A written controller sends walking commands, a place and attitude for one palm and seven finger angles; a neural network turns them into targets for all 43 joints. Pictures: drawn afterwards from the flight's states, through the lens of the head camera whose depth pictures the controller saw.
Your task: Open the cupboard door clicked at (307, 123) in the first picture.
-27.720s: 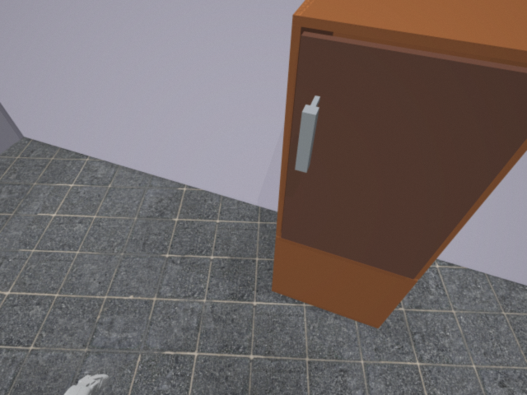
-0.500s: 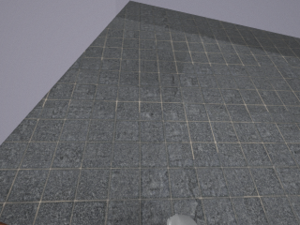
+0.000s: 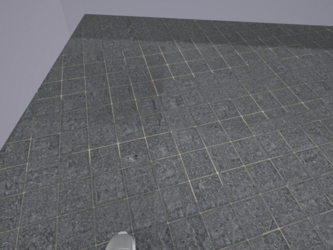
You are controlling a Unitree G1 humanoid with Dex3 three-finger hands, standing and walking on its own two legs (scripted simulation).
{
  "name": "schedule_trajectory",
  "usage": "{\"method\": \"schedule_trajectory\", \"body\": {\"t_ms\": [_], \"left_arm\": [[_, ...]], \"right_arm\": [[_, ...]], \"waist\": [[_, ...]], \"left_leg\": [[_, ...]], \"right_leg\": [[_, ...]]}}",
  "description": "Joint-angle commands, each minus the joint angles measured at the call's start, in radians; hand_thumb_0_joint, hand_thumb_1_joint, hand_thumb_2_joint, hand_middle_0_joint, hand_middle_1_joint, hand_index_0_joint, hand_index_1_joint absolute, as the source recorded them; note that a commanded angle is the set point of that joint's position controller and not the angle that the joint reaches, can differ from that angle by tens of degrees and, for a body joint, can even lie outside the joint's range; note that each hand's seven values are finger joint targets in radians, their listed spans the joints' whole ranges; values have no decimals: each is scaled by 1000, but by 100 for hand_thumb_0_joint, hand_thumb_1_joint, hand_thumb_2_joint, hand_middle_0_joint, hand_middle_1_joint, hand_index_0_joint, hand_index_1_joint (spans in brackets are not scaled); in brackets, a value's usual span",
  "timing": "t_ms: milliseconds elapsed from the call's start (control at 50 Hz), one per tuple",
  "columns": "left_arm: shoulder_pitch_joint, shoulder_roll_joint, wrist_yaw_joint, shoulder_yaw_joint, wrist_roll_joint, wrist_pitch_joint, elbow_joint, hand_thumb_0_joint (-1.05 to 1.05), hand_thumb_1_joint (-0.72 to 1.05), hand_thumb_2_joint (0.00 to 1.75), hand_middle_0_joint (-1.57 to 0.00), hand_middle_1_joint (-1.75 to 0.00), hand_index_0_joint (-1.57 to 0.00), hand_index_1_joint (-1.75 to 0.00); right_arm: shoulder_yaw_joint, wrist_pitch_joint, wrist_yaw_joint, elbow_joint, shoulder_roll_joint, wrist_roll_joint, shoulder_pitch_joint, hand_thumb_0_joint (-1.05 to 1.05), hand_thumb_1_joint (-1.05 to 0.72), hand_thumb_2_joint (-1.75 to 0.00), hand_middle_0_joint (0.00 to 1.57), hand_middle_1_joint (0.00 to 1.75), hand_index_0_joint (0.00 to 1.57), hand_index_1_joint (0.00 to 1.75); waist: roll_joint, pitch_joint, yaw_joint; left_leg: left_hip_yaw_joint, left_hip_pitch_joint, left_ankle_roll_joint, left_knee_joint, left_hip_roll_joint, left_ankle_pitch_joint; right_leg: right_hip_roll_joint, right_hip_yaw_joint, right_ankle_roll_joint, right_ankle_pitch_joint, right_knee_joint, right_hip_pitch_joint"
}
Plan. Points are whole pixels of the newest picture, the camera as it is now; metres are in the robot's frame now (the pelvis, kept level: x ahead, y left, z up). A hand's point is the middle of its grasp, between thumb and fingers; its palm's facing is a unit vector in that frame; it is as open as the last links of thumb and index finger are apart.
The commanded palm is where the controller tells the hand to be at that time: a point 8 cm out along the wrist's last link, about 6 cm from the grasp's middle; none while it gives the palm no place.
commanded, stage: walk to a spot facing it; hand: left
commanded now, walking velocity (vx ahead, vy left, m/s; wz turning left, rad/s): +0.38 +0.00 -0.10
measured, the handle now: out of the picture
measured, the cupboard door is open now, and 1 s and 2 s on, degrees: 43 43 43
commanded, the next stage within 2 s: turn to face it in 0.32 s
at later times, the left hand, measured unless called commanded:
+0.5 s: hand (109, 181) +0.34 +0.19 -0.17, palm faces -0.14 -0.98 -0.17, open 7.3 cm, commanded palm none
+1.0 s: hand (115, 156) +0.44 +0.20 -0.20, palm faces +0.13 -0.98 -0.18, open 7.3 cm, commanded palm none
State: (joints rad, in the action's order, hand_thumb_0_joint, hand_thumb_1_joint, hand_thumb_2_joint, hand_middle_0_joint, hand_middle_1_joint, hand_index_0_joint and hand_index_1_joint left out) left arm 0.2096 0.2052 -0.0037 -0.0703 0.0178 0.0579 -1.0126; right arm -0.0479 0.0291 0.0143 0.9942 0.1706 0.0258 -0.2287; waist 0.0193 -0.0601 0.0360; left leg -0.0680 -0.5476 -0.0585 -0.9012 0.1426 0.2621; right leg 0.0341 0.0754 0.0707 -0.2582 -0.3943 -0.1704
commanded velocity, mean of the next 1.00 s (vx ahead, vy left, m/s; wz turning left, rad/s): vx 0.11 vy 0.00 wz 0.22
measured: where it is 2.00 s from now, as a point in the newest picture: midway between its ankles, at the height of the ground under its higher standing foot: (177, 204)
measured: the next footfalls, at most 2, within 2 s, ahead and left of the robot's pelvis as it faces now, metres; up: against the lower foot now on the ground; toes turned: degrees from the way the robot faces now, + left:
left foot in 0.16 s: +0.23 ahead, +0.14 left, +0.00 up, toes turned +5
right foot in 0.58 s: +0.38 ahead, -0.14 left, +0.00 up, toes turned -15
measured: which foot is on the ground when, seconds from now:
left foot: up 0.00-0.14, down 0.16-0.58, up 0.60-0.88, down 0.90-1.00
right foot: down 0.00-0.16, up 0.18-0.56, down 0.58-0.90, up 0.92-1.00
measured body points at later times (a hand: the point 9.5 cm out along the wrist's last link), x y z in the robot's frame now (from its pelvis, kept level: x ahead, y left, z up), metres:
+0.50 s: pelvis +0.24 +0.02 +0.00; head +0.28 +0.02 +0.45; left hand +0.34 +0.24 -0.15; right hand +0.18 -0.22 -0.15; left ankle +0.19 +0.14 -0.74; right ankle +0.32 -0.13 -0.70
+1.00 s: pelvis +0.37 +0.00 -0.02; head +0.40 +0.03 +0.43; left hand +0.43 +0.25 -0.18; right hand +0.46 -0.25 -0.15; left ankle +0.39 +0.10 -0.74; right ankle +0.33 -0.14 -0.69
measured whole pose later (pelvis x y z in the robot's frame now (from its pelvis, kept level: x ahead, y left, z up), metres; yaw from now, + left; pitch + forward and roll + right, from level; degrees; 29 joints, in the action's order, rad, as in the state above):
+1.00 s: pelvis +0.37 +0.00 -0.02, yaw +7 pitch +2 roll -1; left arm 0.14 0.22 0.01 -0.08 0.03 -0.05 -0.97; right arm -0.05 0.00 0.00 0.95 0.18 0.03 -0.21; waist 0.06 -0.02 0.05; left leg -0.09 -0.42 0.04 -0.68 0.05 0.30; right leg -0.10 0.12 -0.06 -0.52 -1.06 -0.44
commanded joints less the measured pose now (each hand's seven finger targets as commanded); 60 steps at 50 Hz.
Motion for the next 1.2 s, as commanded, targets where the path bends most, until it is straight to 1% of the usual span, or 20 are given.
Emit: {"method": "schedule_trajectory", "body": {"t_ms": [0, 60, 100, 120, 140, 160, 240, 320, 460, 520, 560, 580, 620, 700, 840, 860, 880, 900, 1020, 1180], "left_arm": [[104, 115, -2, -18, -2, 29, 1, 0, 90, 90, -20, -30, -20, -30], [134, 126, 2, -15, 0, 27, -25, 0, 90, 90, -20, -30, -20, -30], [107, 125, 3, -17, -6, 24, -20, 0, 90, 90, -20, -30, -20, -30], [105, 105, 2, -13, -9, 23, -14, 0, 90, 90, -20, -30, -20, -30], [154, 61, -4, -6, -17, 22, 2, 0, 90, 90, -20, -30, -20, -30], [115, 60, -7, 8, -14, 27, 34, 0, 90, 90, -20, -30, -20, -30], [35, 38, -20, -8, 9, 0, 25, 0, 90, 90, -20, -30, -20, -30], [69, 1, -33, -5, 10, -40, 26, 0, 90, 90, -20, -30, -20, -30], [-36, -15, -27, 11, 9, -33, 55, 0, 90, 90, -20, -30, -20, -30], [97, 38, -15, 4, 11, -15, 8, 0, 90, 90, -20, -30, -20, -30], [256, 209, 6, -32, 14, 8, -40, 0, 90, 90, -20, -30, -20, -30], [246, 240, 10, -29, -2, 1, -27, 0, 90, 90, -20, -30, -20, -30], [108, 163, 29, -23, 0, -10, 10, 0, 90, 90, -20, -30, -20, -30], [-27, 112, 37, -11, 5, -21, 59, 0, 90, 90, -20, -30, -20, -30], [-52, 127, 27, -30, -1, -46, 88, 0, 90, 90, -20, -30, -20, -30], [-38, 91, 23, -25, -4, -56, 103, 0, 90, 90, -20, -30, -20, -30], [-57, 40, 20, -13, -14, -68, 143, 0, 90, 90, -20, -30, -20, -30], [-123, 71, 23, -13, -2, -77, 175, 0, 90, 90, -20, -30, -20, -30], [-79, 69, 11, -20, 2, -76, 143, 0, 90, 90, -20, -30, -20, -30], [-40, 89, 16, -12, -7, -79, 174, 0, 90, 90, -20, -30, -20, -30]], "right_arm": [[-9, 20, 8, -62, 48, -3, 36, 0, -90, -90, 20, 30, 20, 30], [-14, 31, 10, -78, 66, -4, 88, 0, -90, -90, 20, 30, 20, 30], [-22, 40, 0, -34, 101, 1, -23, 0, -90, -90, 20, 30, 20, 30], [-36, 46, -10, 7, 159, 8, -152, 0, -90, -90, 20, 30, 20, 30], [-62, 51, -20, 35, 267, 26, -293, 0, -90, -90, 20, 30, 20, 30], [-61, 36, -27, 38, 295, 18, -350, 0, -90, -90, 20, 30, 20, 30], [-20, 53, -34, -7, 135, 9, -139, 0, -90, -90, 20, 30, 20, 30], [-15, 64, -40, 8, 125, -1, -127, 0, -90, -90, 20, 30, 20, 30], [-10, 35, -34, 48, 123, 5, -193, 0, -90, -90, 20, 30, 20, 30], [1, 26, -35, 61, 118, -7, -179, 0, -90, -90, 20, 30, 20, 30], [7, 20, -25, 44, 52, -24, -226, 0, -90, -90, 20, 30, 20, 30], [5, -1, -33, 36, 69, -32, -228, 0, -90, -90, 20, 30, 20, 30], [4, -10, -34, 20, 42, -25, -130, 0, -90, -90, 20, 30, 20, 30], [3, -40, -19, 34, 21, -19, -155, 0, -90, -90, 20, 30, 20, 30], [-12, -44, 0, -4, 59, -3, -155, 0, -90, -90, 20, 30, 20, 30], [-29, -37, -1, -12, 130, 1, -187, 0, -90, -90, 20, 30, 20, 30], [-57, -31, -12, -28, 242, 10, -220, 0, -90, -90, 20, 30, 20, 30], [-65, -37, -27, -20, 277, 12, -241, 0, -90, -90, 20, 30, 20, 30], [-48, -14, -44, -91, 220, 1, -58, 0, -90, -90, 20, 30, 20, 30], [-72, -46, -25, -132, 264, 4, 31, 0, -90, -90, 20, 30, 20, 30]], "waist": [[78, 26, -46], [79, 11, -49], [40, 34, 19], [-52, 104, 74], [-274, 230, 104], [-321, 250, 114], [-109, -18, 7], [-150, 38, -40], [-140, -24, -10], [-81, 61, -80], [251, 214, -126], [228, 267, -125], [219, 118, -98], [139, 130, -15], [35, 90, 17], [-179, 112, 28], [-452, 104, 59], [-323, 140, 85], [-149, 142, -12], [-204, 115, -18]], "left_leg": [[-23, 15, 5, 182, -29, -55], [-30, 78, 24, 297, -51, -55], [-57, 304, 44, 403, -94, -107], [29, 536, 81, 437, -38, -108], [372, 766, 192, 485, 223, -73], [541, 786, 269, 603, 354, -71], [262, 395, 187, 699, 249, -88], [-1, 411, 158, 690, 179, -322], [-72, 370, 162, 617, 148, -417], [-64, 314, 114, 433, 81, -395], [-119, 48, 31, 10, -111, 262], [-12, 83, 31, -169, -77, 459], [38, -32, 20, -296, -38, 336], [22, 92, 3, -152, -12, 228], [-79, 310, 10, 346, -72, -75], [104, 367, 58, 466, 24, -200], [467, 400, 207, 573, 271, -468], [521, 394, 285, 585, 321, -416], [282, 419, 195, 525, 122, -516], [334, 296, 202, 523, 87, -297]], "right_leg": [[-252, -191, 119, 301, 156, 88], [-267, -210, 100, 352, 109, 124], [-219, -152, 64, 420, -25, 34], [-168, -117, 29, 394, -230, -98], [-43, -4, -24, 50, -543, -322], [-2, -51, -26, -286, -803, -422], [-142, -114, -48, -52, -893, -470], [-148, -61, -79, 22, -721, -420], [-101, 40, -71, 108, -289, -248], [-76, 54, -67, 230, -126, 50], [-453, -311, 74, 622, -36, 361], [-557, -351, 149, 524, 56, 285], [-500, -267, 129, 539, 70, 155], [-429, -4, 56, 483, 58, -7], [-370, 135, -36, 155, -141, -117], [-285, 164, -88, -29, -305, -198], [-150, 147, -162, -437, -559, -401], [-128, -8, -138, -428, -734, -407], [-120, -73, -164, -134, -761, -437], [-56, -36, -151, -161, -343, -191]]}}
